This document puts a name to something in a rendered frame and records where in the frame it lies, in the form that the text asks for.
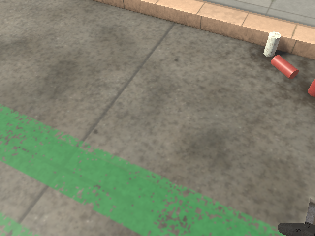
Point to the robot right hand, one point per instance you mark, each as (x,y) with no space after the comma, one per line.
(297,229)

